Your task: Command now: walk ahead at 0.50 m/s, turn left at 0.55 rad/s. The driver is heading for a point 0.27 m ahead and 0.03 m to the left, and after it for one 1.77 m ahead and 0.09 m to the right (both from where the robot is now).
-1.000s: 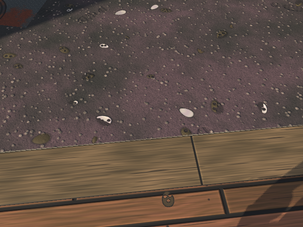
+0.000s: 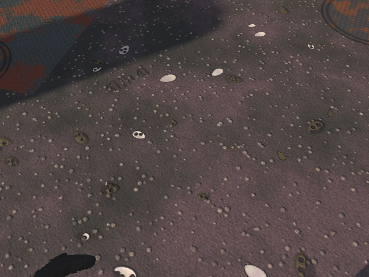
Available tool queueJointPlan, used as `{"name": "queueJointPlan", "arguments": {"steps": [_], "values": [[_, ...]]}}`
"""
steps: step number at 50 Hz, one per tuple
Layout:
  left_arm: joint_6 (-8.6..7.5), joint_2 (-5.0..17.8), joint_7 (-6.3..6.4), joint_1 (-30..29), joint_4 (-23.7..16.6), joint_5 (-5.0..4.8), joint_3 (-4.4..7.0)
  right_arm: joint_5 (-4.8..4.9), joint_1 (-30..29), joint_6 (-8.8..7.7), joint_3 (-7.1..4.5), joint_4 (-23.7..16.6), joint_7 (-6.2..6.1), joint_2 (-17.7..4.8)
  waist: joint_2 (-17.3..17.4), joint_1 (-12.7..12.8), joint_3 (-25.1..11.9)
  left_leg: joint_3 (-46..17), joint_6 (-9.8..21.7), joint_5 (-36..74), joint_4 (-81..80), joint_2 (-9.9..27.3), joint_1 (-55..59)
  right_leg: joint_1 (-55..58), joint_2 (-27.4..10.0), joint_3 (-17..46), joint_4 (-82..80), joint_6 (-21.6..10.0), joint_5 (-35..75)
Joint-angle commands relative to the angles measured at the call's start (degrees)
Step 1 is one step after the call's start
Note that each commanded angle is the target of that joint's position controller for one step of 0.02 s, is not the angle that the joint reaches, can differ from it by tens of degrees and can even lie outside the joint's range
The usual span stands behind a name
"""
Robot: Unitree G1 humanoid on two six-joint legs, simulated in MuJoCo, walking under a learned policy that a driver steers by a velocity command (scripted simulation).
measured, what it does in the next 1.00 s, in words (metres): walks ahead: left foot, then right foot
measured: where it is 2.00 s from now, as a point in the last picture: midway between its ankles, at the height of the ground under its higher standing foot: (181, 143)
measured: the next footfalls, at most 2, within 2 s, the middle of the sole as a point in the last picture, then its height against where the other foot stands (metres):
left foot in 0.46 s outside the picture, level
right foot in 1.00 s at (179, 225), level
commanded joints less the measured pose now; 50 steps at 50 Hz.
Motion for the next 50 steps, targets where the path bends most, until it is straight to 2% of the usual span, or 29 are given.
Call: {"name": "queueJointPlan", "arguments": {"steps": [1,2,4,5,7,11,15,18,19,21,22,23,24,25,26,27,28,29,30,31,34,37,39,41,44,46,48,49,50], "values": [[0.80,7.9,0.66,12.9,-0.2,-0.47,3.43,-1.17,0.1,-0.16,-0.80,-4.6,0.16,-6.2,-3.5,6.5,-6.4,3.7,-0.1,3.7,22.8,6.1,-28.6,28.4,-23.1,32.8,-16.3,-8.6,-20.1],[0.61,5.8,0.42,11.2,0.1,-0.40,2.86,-1.21,-2.3,-0.02,-0.60,-5.0,0.70,-5.0,-2.2,5.9,-3.0,4.4,-0.7,7.0,21.1,7.7,-27.4,23.5,-20.2,24.7,-17.8,-7.5,-11.6],[-0.14,5.1,0.48,12.0,1.4,-0.66,2.63,-2.15,-3.7,1.15,-0.58,-5.4,1.80,-4.3,-6.5,4.9,-1.3,5.6,-1.8,9.0,19.3,9.6,-25.5,19.5,-16.2,14.5,-19.5,-5.8,-1.1],[-0.71,5.4,0.29,13.0,2.0,-1.00,2.77,-2.16,-4.0,1.65,-0.51,-5.7,2.19,-3.9,-7.2,4.7,-1.7,6.1,-2.1,9.8,19.4,9.6,-25.2,19.1,-15.8,12.1,-19.7,-5.8,3.7],[-1.57,5.8,-0.04,14.6,3.0,-1.57,3.10,-2.05,-6.8,2.21,-0.29,-7.1,2.83,-3.3,-6.4,4.5,-1.8,6.5,-2.5,12.3,19.2,10.1,-27.5,19.9,-16.1,8.2,-20.7,-6.5,9.3],[-1.60,6.1,-0.16,16.9,4.7,-1.59,3.48,-2.14,-14.5,2.38,0.34,-10.0,3.79,-2.5,-5.3,5.4,0.1,7.8,-3.6,19.1,13.9,11.2,-33.0,21.3,-15.6,1.1,-22.6,-6.9,13.6],[-1.40,6.8,-0.21,18.4,6.1,-1.55,3.77,-1.89,-22.1,1.88,1.60,-12.6,4.69,-0.9,-5.4,6.9,1.9,11.7,-2.8,26.6,0.1,11.0,-29.2,21.2,-14.2,-5.7,-22.7,-5.6,15.3],[-1.01,7.3,-0.30,23.0,8.9,-1.39,3.64,-2.33,-25.8,1.57,2.35,-13.8,4.46,-0.3,-5.1,8.1,3.2,13.5,-0.8,23.1,-8.3,9.2,-24.4,22.9,-15.7,-5.9,-22.4,-5.8,18.8],[-0.63,7.8,-0.29,24.0,9.9,-1.46,3.67,-2.51,-26.2,1.46,2.34,-13.9,4.12,-0.6,-5.3,8.0,3.4,14.2,0.0,20.8,-10.1,8.4,-23.2,24.7,-16.2,-5.6,-21.4,-6.0,22.1],[0.14,9.3,-0.23,24.6,11.5,-1.66,3.74,-3.01,-23.7,0.90,2.04,-13.0,3.20,-1.8,-6.1,5.9,1.5,16.3,2.0,15.7,-13.5,6.0,-17.2,27.8,-16.4,-5.4,-14.6,-6.1,38.9],[0.48,9.8,-0.22,24.7,12.2,-1.84,3.69,-3.29,-17.8,0.26,1.59,-11.0,2.68,-2.7,-5.8,3.1,-2.0,16.5,3.1,16.1,-16.6,4.6,-9.7,28.0,-15.5,-5.7,-7.0,-5.6,44.8],[0.65,9.3,-0.25,24.2,12.2,-2.38,3.35,-4.01,-8.3,-0.58,0.84,-7.5,1.99,-4.3,-4.2,-1.2,-7.6,15.4,4.5,19.9,-19.8,5.3,4.2,22.6,-13.3,-7.0,4.2,-4.5,40.1],[0.37,6.1,-0.53,23.6,9.5,-2.57,2.34,-5.14,1.8,-0.99,-0.55,-5.6,0.92,-9.6,3.0,-4.6,-16.2,0.4,7.0,16.1,-19.9,20.0,20.7,9.7,-10.1,-7.7,21.8,-3.5,15.9],[0.65,0.8,-0.96,29.2,8.1,-3.71,1.46,-3.97,1.4,-0.66,-1.55,-6.0,0.25,-14.3,14.4,-1.0,-23.2,-24.4,13.2,19.7,-25.5,35.7,32.1,-8.7,-0.3,-4.7,39.9,-1.6,-26.3],[1.30,7.8,-0.14,22.7,9.0,-2.54,3.55,-1.96,-0.7,-0.41,-1.40,-6.3,-0.13,-11.7,3.0,-2.7,-17.3,-19.5,11.0,21.0,-26.9,32.2,24.5,-11.6,-2.2,3.8,42.2,-2.4,-21.1],[1.02,6.3,-0.44,20.2,8.1,-3.01,3.52,-1.72,-5.4,-0.73,-0.17,-5.7,-0.17,-8.2,3.9,0.4,-8.4,-9.5,8.7,24.5,-28.8,29.1,16.0,-11.6,-4.3,4.0,39.4,-2.7,-16.0],[1.06,5.0,-0.55,20.7,9.0,-2.98,3.36,-1.66,-8.2,-1.23,0.73,-5.4,0.15,-4.7,3.0,2.5,-4.3,-3.8,6.3,27.0,-31.5,26.2,9.8,-9.6,-5.9,3.1,35.8,-2.5,-13.0],[1.84,4.5,-0.69,21.4,10.2,-2.10,3.53,-1.43,-10.0,-1.72,1.26,-5.3,0.11,-2.8,4.0,4.0,-1.9,0.8,4.5,28.2,-33.1,23.8,5.7,-7.5,-6.6,2.7,33.9,-2.0,-11.4],[2.75,3.4,-1.12,23.6,11.1,-1.33,3.45,-1.19,-10.7,-2.08,1.58,-5.0,-0.03,-1.7,5.5,5.4,-1.4,4.0,3.3,27.9,-34.6,22.6,2.5,-4.8,-6.8,2.4,33.2,-1.4,-9.9],[3.37,2.6,-1.54,23.7,11.4,-1.19,3.57,-1.23,-9.9,-2.70,1.65,-4.5,-0.01,-1.3,5.0,5.7,-1.4,5.6,3.2,29.1,-35.7,22.1,1.4,-4.0,-6.5,2.1,33.4,-1.2,-8.8],[4.21,1.4,-2.56,18.9,9.8,-1.14,3.82,-0.80,-8.3,-3.97,1.05,-3.0,-0.29,-2.7,4.3,6.4,0.9,10.6,3.5,31.1,-38.4,21.7,1.5,-9.4,-7.1,1.6,32.3,-0.6,-3.3],[4.26,1.1,-3.04,13.0,7.8,-1.04,3.76,-1.01,-5.8,-4.06,1.09,-1.4,-0.59,-2.0,3.9,5.5,2.8,14.7,3.8,32.2,-39.1,21.2,3.1,-14.4,-7.5,1.0,27.2,0.0,2.6],[4.03,0.4,-3.42,8.9,6.3,-0.99,3.30,-1.04,-5.2,-4.04,1.19,-0.7,-0.72,-1.8,3.6,5.0,3.9,17.7,3.5,33.8,-38.9,20.5,3.6,-14.1,-7.0,-0.5,20.1,0.0,6.3],[3.91,-0.1,-3.88,4.6,4.7,-0.79,2.74,-1.01,-3.8,-3.99,1.02,0.1,-0.99,-2.7,3.6,4.0,4.5,19.9,3.4,36.3,-38.7,21.0,4.8,-12.6,-6.4,-3.0,13.6,-0.6,8.4],[3.87,0.4,-4.36,0.4,2.6,-0.49,2.49,-1.14,-0.9,-3.48,0.71,1.8,-1.43,-4.0,3.0,3.0,5.1,22.1,2.8,42.6,-36.6,22.6,10.2,-11.5,-5.2,-5.9,7.7,-2.8,6.1],[3.91,1.1,-4.21,0.8,2.2,-0.41,2.75,-1.29,-0.9,-2.91,0.51,2.3,-1.74,-5.1,3.4,3.9,4.0,24.0,2.1,56.0,-31.7,23.1,13.6,-8.4,-2.7,-7.9,5.6,-4.9,1.6],[3.97,2.4,-3.63,5.2,3.0,-0.36,3.43,-1.49,-1.6,-2.11,0.02,2.4,-2.09,-7.0,5.0,6.2,0.3,25.4,1.6,72.4,-21.7,23.3,15.9,-2.0,1.3,-10.0,5.2,-7.5,-5.3],[3.66,3.5,-3.27,10.2,4.3,-0.41,4.11,-1.56,-1.9,-1.46,-0.25,2.2,-2.07,-7.9,5.1,8.4,-2.8,25.5,1.6,73.9,-12.8,23.4,15.2,3.7,3.3,-9.9,3.7,-9.1,-7.9],[3.08,5.2,-2.62,18.3,6.8,0.01,5.20,-1.32,-2.6,-1.03,-0.33,1.7,-1.84,-8.3,2.9,12.2,-7.3,26.2,0.4,66.3,0.3,22.3,9.8,15.2,4.5,-8.2,-1.3,-11.0,-6.4]]}}
Keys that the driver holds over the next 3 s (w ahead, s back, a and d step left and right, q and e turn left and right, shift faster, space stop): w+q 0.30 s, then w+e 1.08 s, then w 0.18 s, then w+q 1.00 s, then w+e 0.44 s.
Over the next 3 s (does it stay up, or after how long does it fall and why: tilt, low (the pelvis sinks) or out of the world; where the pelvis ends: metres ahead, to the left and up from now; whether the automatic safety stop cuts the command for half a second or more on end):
stays up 1.54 0.00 0.01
